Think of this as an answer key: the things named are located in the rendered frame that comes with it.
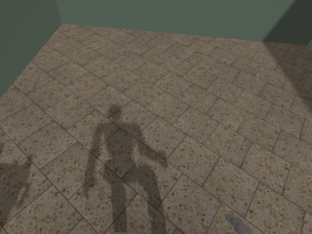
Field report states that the robot right hand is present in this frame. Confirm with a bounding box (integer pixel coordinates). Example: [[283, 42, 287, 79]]
[[225, 214, 253, 234]]

